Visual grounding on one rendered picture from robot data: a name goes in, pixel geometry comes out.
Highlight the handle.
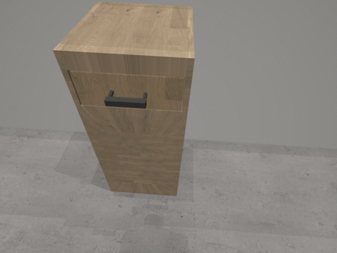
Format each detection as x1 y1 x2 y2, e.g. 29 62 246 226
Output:
104 90 147 109

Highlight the cabinet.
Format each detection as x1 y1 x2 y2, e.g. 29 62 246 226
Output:
53 2 195 196

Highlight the drawer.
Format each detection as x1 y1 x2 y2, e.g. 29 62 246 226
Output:
69 71 184 111

